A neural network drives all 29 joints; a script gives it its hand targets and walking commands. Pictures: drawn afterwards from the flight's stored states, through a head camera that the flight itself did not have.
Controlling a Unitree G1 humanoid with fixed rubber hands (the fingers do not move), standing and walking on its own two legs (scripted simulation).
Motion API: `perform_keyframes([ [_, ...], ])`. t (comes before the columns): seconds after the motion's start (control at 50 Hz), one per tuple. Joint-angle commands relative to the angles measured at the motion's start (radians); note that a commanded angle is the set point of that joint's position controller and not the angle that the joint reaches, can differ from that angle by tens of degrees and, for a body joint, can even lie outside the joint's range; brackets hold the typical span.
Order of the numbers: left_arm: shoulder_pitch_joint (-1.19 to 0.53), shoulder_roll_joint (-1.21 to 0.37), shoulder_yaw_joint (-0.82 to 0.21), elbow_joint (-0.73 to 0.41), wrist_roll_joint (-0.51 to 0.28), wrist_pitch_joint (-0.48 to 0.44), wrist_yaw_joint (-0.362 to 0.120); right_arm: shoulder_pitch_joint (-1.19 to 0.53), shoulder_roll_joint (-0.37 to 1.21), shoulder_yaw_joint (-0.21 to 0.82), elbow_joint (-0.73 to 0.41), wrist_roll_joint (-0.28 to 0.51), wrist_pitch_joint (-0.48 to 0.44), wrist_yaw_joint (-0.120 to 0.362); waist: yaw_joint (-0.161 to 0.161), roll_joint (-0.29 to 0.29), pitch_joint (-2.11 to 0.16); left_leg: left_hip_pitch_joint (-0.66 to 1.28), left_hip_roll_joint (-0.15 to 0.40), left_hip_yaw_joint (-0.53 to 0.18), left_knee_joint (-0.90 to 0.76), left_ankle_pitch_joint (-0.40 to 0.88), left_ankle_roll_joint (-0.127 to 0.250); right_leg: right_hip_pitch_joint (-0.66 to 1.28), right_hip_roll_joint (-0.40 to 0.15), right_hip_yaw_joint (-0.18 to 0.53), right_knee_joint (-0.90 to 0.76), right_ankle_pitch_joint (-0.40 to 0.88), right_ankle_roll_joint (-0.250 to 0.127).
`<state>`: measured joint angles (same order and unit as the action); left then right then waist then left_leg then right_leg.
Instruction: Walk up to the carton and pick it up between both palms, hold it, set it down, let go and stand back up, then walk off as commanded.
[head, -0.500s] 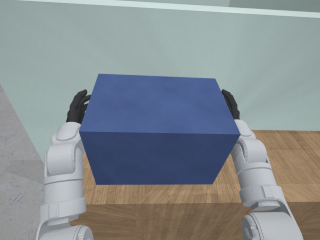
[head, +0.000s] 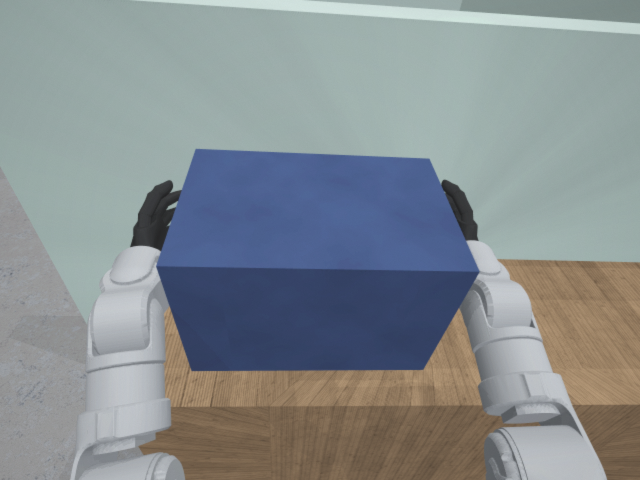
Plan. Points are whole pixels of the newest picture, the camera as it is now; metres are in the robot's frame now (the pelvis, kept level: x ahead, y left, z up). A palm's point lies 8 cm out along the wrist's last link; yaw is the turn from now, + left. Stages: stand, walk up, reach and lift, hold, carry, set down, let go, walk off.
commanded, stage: hold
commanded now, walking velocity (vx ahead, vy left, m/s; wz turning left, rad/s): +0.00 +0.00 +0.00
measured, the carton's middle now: (312, 262) +0.33 +0.00 +0.16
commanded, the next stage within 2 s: none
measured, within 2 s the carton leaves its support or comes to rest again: neither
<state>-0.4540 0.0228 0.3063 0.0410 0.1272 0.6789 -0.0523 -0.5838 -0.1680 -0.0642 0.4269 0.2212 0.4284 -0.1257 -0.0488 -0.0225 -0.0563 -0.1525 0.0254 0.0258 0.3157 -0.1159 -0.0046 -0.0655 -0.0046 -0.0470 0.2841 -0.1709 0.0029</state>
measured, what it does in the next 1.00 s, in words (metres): stands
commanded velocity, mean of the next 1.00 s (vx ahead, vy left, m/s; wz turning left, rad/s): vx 0.00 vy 0.00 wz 0.00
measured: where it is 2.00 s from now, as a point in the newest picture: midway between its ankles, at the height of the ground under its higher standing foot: outside the picture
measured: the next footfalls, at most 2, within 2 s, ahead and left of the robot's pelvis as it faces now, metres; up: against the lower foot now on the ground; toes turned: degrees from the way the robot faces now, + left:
none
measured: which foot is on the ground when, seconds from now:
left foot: down 0.00-1.00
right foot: down 0.00-1.00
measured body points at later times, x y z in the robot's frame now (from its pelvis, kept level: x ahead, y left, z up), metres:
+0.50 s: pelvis +0.00 +0.00 +0.00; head -0.03 +0.02 +0.45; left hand +0.36 +0.19 +0.17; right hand +0.37 -0.19 +0.17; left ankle +0.04 +0.12 -0.75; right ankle -0.01 -0.12 -0.75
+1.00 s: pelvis +0.00 +0.00 +0.00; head -0.04 +0.01 +0.45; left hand +0.36 +0.19 +0.17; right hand +0.37 -0.19 +0.17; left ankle +0.04 +0.12 -0.75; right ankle -0.01 -0.12 -0.75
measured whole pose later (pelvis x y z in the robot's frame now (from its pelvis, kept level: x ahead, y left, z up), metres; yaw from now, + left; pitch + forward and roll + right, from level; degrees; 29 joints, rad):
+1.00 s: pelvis +0.00 +0.00 +0.00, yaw +0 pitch -2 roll -1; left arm -0.45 0.02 0.30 0.03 0.13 0.68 -0.05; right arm -0.58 -0.17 -0.06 0.41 0.23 0.44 -0.13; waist -0.05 -0.01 -0.06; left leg -0.16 0.02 0.03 0.32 -0.12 0.00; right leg -0.07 0.00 -0.04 0.28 -0.17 0.00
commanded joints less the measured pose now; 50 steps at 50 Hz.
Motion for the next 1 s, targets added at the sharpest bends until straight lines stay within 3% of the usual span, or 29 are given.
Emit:
perform_keyframes([
  [0.0,-0.741,-0.418,-0.545,-0.192,-0.135,-0.068,-0.123,-0.764,0.52,0.365,-0.382,0.115,-0.077,0.144,-0.009,0.044,-0.455,0.289,-0.068,-0.018,0.012,0.214,-0.021,-0.031,0.058,0.009,-0.042,0.247,0.024],
  [0.04,-0.698,-0.42,-0.556,-0.209,-0.142,-0.066,-0.12,-0.748,0.526,0.395,-0.429,0.12,-0.078,0.138,-0.005,0.036,-0.47,0.304,-0.073,-0.016,0.027,0.269,-0.022,0.002,0.057,0.014,-0.032,0.343,0.03],
  [0.1,-0.696,-0.391,-0.515,-0.167,-0.123,-0.052,-0.133,-0.718,0.514,0.365,-0.353,0.112,-0.055,0.138,-0.012,0.018,-0.378,0.26,-0.074,-0.011,0.003,0.189,-0.013,-0.013,0.051,0.015,-0.045,0.272,0.032],
  [0.12,-0.706,-0.391,-0.514,-0.204,-0.12,-0.055,-0.134,-0.73,0.519,0.375,-0.379,0.114,-0.065,0.141,0.001,0.02,-0.423,0.275,-0.077,-0.012,0.007,0.209,-0.012,-0.001,0.054,0.008,-0.039,0.272,0.033],
  [0.18,-0.732,-0.396,-0.548,-0.248,-0.133,-0.06,-0.125,-0.739,0.513,0.387,-0.408,0.128,-0.07,0.139,-0.007,0.057,-0.473,0.299,-0.074,-0.019,0.026,0.252,-0.026,-0.002,0.06,0.009,-0.03,0.3,0.028],
  [0.24,-0.702,-0.415,-0.573,-0.257,-0.152,-0.06,-0.116,-0.727,0.511,0.386,-0.439,0.132,-0.069,0.139,-0.015,0.058,-0.484,0.32,-0.067,-0.022,0.034,0.291,-0.034,-0.023,0.064,0.012,-0.034,0.317,0.024],
  [0.28,-0.706,-0.407,-0.564,-0.242,-0.14,-0.054,-0.119,-0.717,0.5,0.376,-0.411,0.121,-0.061,0.141,-0.02,0.062,-0.439,0.301,-0.067,-0.023,0.026,0.262,-0.034,-0.023,0.061,0.012,-0.037,0.29,0.022],
  [0.32,-0.687,-0.395,-0.528,-0.188,-0.119,-0.042,-0.124,-0.73,0.489,0.366,-0.37,0.115,-0.051,0.145,-0.005,0.039,-0.392,0.286,-0.066,-0.016,0.009,0.217,-0.024,-0.039,0.061,0.009,-0.052,0.228,0.021],
  [0.36,-0.721,-0.415,-0.548,-0.22,-0.137,-0.051,-0.125,-0.721,0.496,0.353,-0.383,0.114,-0.058,0.153,-0.017,0.056,-0.411,0.284,-0.061,-0.021,0.003,0.203,-0.029,-0.043,0.063,0.004,-0.043,0.21,0.013],
  [0.38,-0.697,-0.413,-0.541,-0.224,-0.131,-0.05,-0.123,-0.718,0.499,0.364,-0.382,0.119,-0.061,0.155,-0.001,0.045,-0.423,0.294,-0.062,-0.02,0.012,0.253,-0.028,-0.027,0.068,0.002,-0.043,0.241,0.016],
  [0.42,-0.701,-0.406,-0.544,-0.193,-0.127,-0.043,-0.119,-0.767,0.488,0.367,-0.402,0.119,-0.061,0.15,-0.008,0.043,-0.441,0.299,-0.065,-0.022,0.012,0.231,-0.026,-0.039,0.063,0.004,-0.042,0.248,0.018],
  [0.48,-0.687,-0.409,-0.55,-0.255,-0.144,-0.056,-0.117,-0.716,0.507,0.386,-0.422,0.131,-0.062,0.153,-0.006,0.04,-0.467,0.327,-0.063,-0.027,0.024,0.298,-0.03,-0.027,0.07,0.003,-0.037,0.296,0.022],
  [0.52,-0.703,-0.401,-0.547,-0.238,-0.147,-0.058,-0.119,-0.727,0.511,0.38,-0.423,0.127,-0.063,0.152,-0.002,0.031,-0.461,0.306,-0.068,-0.023,0.02,0.273,-0.026,-0.023,0.067,0.005,-0.042,0.278,0.023],
  [0.54,-0.711,-0.419,-0.557,-0.222,-0.144,-0.051,-0.116,-0.726,0.49,0.369,-0.394,0.114,-0.059,0.151,-0.017,0.053,-0.443,0.307,-0.056,-0.025,0.013,0.236,-0.032,-0.049,0.065,0.005,-0.042,0.245,0.014],
  [0.6,-0.703,-0.396,-0.517,-0.178,-0.111,-0.042,-0.123,-0.718,0.502,0.355,-0.332,0.102,-0.054,0.162,-0.002,0.035,-0.385,0.261,-0.063,-0.015,-0.008,0.161,-0.012,-0.032,0.053,0.012,-0.051,0.199,0.018],
  [0.64,-0.732,-0.427,-0.545,-0.222,-0.143,-0.057,-0.122,-0.774,0.521,0.367,-0.422,0.118,-0.076,0.16,0.001,0.027,-0.461,0.272,-0.065,-0.019,0.005,0.208,-0.016,-0.007,0.059,0.002,-0.037,0.244,0.023],
  [0.76,-0.698,-0.414,-0.543,-0.178,-0.135,-0.056,-0.112,-0.738,0.509,0.375,-0.384,0.114,-0.064,0.153,-0.008,0.028,-0.449,0.282,-0.065,-0.021,0.014,0.233,-0.021,-0.024,0.059,0.013,-0.039,0.288,0.02],
  [0.78,-0.689,-0.418,-0.54,-0.197,-0.127,-0.056,-0.115,-0.749,0.506,0.381,-0.41,0.119,-0.068,0.155,0.006,0.036,-0.462,0.29,-0.066,-0.023,0.017,0.243,-0.022,-0.016,0.059,0.009,-0.038,0.288,0.02],
  [0.82,-0.668,-0.403,-0.508,-0.143,-0.109,-0.044,-0.125,-0.721,0.5,0.367,-0.342,0.118,-0.05,0.15,-0.002,0.029,-0.394,0.274,-0.067,-0.017,0.0,0.191,-0.012,-0.022,0.056,0.015,-0.049,0.25,0.025],
  [0.84,-0.731,-0.397,-0.513,-0.196,-0.116,-0.055,-0.128,-0.747,0.526,0.378,-0.369,0.12,-0.06,0.152,0.01,0.027,-0.417,0.262,-0.075,-0.016,0.003,0.191,-0.008,-0.009,0.054,0.011,-0.042,0.245,0.027],
  [0.86,-0.773,-0.406,-0.548,-0.231,-0.141,-0.067,-0.121,-0.755,0.524,0.37,-0.382,0.121,-0.067,0.153,-0.013,0.034,-0.457,0.272,-0.072,-0.023,0.012,0.222,-0.024,-0.016,0.061,0.006,-0.032,0.275,0.025],
  [0.88,-0.761,-0.41,-0.546,-0.196,-0.145,-0.064,-0.121,-0.771,0.519,0.367,-0.371,0.113,-0.061,0.152,-0.008,0.035,-0.446,0.273,-0.067,-0.02,0.007,0.195,-0.017,-0.035,0.057,0.013,-0.041,0.245,0.026],
  [0.9,-0.728,-0.426,-0.554,-0.207,-0.139,-0.062,-0.117,-0.726,0.514,0.366,-0.356,0.113,-0.062,0.15,-0.029,0.057,-0.456,0.289,-0.065,-0.025,0.011,0.225,-0.028,-0.028,0.057,0.011,-0.034,0.291,0.023],
  [0.92,-0.733,-0.412,-0.535,-0.181,-0.13,-0.062,-0.119,-0.76,0.528,0.371,-0.372,0.112,-0.067,0.151,-0.005,0.038,-0.455,0.281,-0.069,-0.02,0.009,0.21,-0.017,-0.029,0.058,0.013,-0.042,0.259,0.025],
  [0.98,-0.741,-0.409,-0.554,-0.222,-0.149,-0.068,-0.117,-0.753,0.517,0.373,-0.397,0.119,-0.068,0.149,-0.011,0.056,-0.489,0.303,-0.067,-0.021,0.019,0.239,-0.023,-0.03,0.059,0.009,-0.034,0.293,0.024],
])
